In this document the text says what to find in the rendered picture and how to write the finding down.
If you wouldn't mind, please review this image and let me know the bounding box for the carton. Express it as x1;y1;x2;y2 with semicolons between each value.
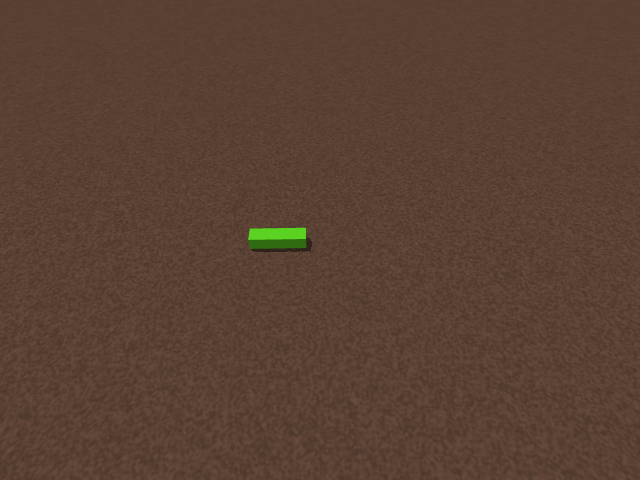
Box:
248;228;306;249

